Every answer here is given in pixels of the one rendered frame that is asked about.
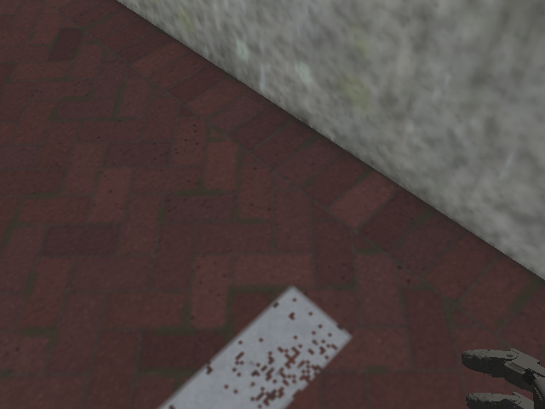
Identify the right robot hand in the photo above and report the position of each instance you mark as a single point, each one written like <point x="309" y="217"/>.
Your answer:
<point x="517" y="368"/>

